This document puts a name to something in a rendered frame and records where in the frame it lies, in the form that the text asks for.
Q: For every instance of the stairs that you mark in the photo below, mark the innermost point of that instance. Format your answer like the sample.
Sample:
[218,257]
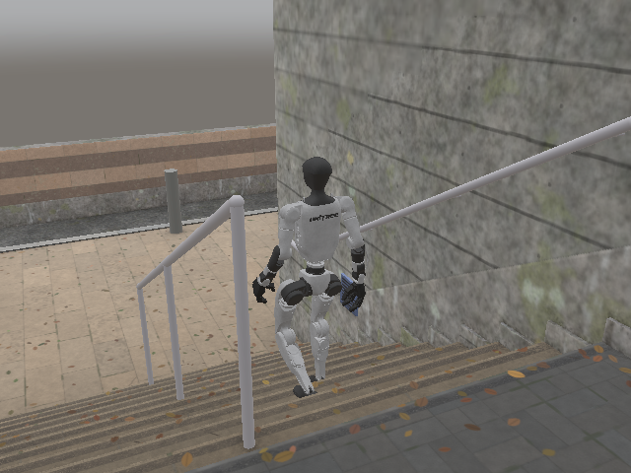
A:
[143,428]

